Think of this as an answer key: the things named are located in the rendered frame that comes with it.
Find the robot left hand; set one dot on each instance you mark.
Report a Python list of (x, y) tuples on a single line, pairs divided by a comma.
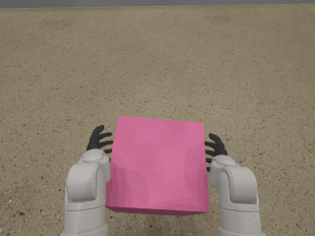
[(96, 137)]

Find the right robot forearm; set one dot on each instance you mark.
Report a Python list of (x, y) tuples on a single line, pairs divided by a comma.
[(238, 197)]

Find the left robot forearm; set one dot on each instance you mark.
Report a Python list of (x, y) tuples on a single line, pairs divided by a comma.
[(85, 195)]

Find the robot right hand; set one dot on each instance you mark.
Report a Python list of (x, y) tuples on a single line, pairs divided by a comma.
[(218, 146)]

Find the carton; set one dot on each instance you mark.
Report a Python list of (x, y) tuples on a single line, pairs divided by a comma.
[(158, 166)]

